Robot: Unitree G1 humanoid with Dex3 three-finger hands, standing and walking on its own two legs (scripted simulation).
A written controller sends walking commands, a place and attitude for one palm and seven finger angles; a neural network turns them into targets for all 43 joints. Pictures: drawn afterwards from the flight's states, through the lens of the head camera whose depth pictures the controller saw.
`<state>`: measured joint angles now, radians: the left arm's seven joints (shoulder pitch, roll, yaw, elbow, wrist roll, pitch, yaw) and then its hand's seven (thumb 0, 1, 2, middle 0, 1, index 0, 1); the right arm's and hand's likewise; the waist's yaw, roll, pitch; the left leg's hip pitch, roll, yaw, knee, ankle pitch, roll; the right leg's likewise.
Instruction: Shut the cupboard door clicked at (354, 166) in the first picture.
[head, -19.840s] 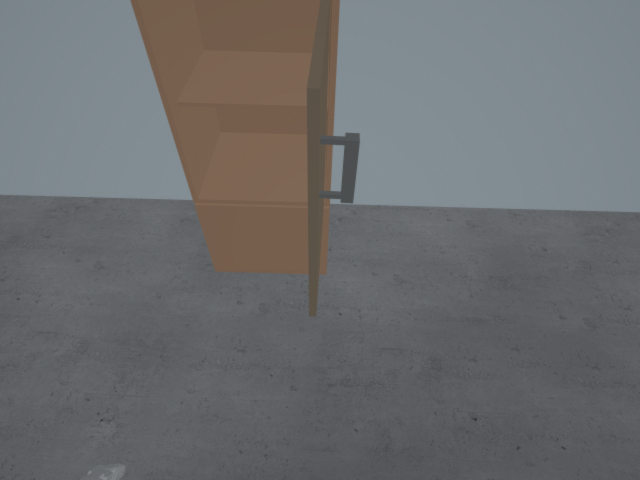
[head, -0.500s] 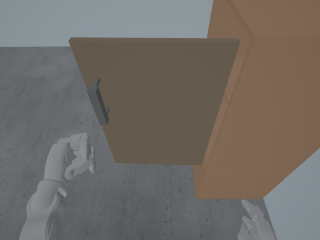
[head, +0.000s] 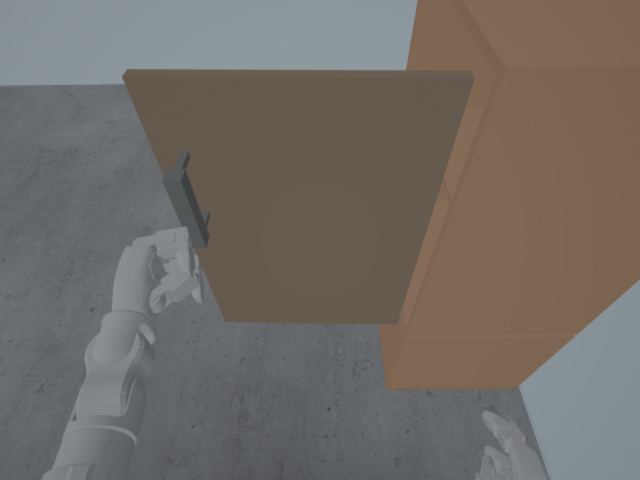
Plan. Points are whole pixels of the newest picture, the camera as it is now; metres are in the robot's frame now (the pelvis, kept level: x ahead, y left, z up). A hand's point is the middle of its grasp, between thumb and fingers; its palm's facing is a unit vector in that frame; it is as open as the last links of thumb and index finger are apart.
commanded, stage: bring the fist close to the handle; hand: left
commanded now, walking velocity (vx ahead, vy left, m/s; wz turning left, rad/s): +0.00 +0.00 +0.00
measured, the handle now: (192, 201) +0.46 +0.21 +0.09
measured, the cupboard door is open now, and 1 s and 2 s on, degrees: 88 86 73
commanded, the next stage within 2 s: push the door shut along its arc in 0.52 s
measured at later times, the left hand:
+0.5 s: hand (198, 264) +0.35 +0.17 +0.08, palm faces +0.03 -1.00 -0.03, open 3.1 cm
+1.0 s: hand (205, 234) +0.40 +0.17 +0.09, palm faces -0.06 -1.00 -0.03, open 3.1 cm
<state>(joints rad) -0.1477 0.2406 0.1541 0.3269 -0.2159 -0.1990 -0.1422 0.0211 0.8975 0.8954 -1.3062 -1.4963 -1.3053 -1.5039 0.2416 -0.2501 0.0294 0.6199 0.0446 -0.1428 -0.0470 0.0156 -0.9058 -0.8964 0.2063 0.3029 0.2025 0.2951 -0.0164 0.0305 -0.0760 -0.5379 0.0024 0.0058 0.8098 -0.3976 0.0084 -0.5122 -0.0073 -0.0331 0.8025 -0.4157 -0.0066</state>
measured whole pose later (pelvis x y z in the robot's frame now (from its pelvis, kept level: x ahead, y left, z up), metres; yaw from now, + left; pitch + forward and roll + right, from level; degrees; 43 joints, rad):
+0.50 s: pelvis +0.00 +0.00 +0.00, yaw -1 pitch +8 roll +0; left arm -0.20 0.24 0.18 0.42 -0.21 -0.26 -0.13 0.02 0.90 0.90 -1.31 -1.50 -1.30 -1.50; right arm 0.28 -0.26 0.00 0.63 0.05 -0.08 -0.04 0.02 -0.91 -0.90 0.21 0.30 0.20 0.29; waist -0.03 0.03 -0.07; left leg -0.53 0.01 0.02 0.79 -0.39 0.01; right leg -0.51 0.00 -0.02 0.78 -0.40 0.00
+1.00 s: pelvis -0.01 +0.00 +0.00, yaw +0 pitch +9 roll -1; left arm -0.49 0.31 0.20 0.73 -0.20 -0.27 -0.23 0.02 0.90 0.90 -1.31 -1.50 -1.31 -1.50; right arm 0.28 -0.26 0.02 0.63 0.05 -0.06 -0.04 0.01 -0.91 -0.90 0.21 0.30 0.20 0.30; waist -0.05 0.02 -0.07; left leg -0.58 0.00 0.01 0.81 -0.38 0.01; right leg -0.56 -0.01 -0.03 0.80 -0.40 0.00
